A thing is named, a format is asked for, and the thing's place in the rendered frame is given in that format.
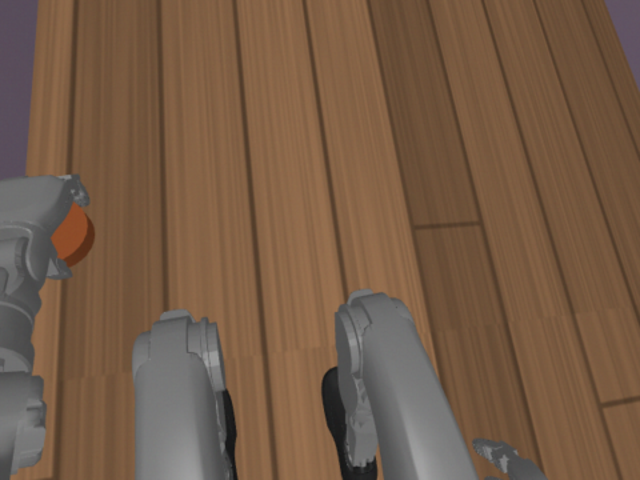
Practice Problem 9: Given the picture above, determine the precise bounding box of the left robot foot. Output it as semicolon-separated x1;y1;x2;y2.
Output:
222;388;238;480

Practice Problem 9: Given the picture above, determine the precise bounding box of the left robot arm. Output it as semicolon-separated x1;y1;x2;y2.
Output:
0;221;52;480

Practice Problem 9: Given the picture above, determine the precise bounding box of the left robot hand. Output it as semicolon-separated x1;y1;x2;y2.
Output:
0;174;90;280

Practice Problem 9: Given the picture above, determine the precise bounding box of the right robot foot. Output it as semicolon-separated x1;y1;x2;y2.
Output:
321;366;378;480

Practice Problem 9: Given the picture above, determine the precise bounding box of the tin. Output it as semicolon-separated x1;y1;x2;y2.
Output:
51;202;95;267

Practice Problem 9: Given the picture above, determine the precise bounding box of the right robot hand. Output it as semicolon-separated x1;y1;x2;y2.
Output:
472;438;548;480

